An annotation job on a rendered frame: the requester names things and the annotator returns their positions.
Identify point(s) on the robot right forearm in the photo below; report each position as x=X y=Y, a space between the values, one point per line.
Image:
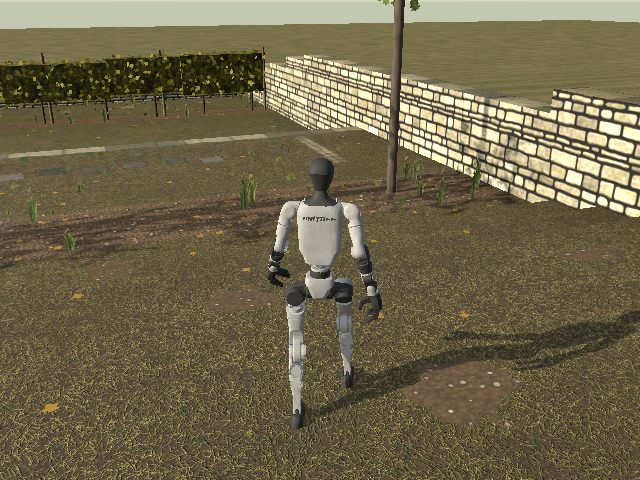
x=367 y=274

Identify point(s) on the left robot hand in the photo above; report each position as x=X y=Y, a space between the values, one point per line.
x=281 y=272

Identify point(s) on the robot left thigh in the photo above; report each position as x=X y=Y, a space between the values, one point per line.
x=295 y=296

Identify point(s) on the right robot shin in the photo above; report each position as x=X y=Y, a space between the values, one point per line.
x=346 y=347

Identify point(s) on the right robot hand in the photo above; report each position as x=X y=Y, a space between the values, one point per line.
x=376 y=304

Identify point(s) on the robot right upper arm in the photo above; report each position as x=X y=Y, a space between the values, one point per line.
x=353 y=214

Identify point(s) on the robot left forearm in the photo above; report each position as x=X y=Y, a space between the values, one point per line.
x=275 y=259

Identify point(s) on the robot left upper arm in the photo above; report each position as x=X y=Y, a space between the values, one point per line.
x=288 y=211

